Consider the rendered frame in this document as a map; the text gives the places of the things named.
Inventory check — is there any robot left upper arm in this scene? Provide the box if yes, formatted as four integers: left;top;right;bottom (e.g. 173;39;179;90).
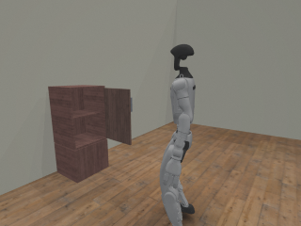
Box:
172;78;193;123

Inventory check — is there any robot left hand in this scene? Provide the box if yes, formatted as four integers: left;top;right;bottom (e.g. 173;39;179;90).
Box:
163;158;182;189

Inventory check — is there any cupboard door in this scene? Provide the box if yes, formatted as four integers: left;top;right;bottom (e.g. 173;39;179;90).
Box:
103;88;132;145

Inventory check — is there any robot left forearm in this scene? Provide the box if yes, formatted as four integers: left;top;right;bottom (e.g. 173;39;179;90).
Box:
171;114;190;161

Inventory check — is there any robot right shin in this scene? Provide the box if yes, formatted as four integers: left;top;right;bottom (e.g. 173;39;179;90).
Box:
170;176;188;207

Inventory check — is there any robot head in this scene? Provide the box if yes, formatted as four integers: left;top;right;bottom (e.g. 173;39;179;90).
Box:
170;44;194;79

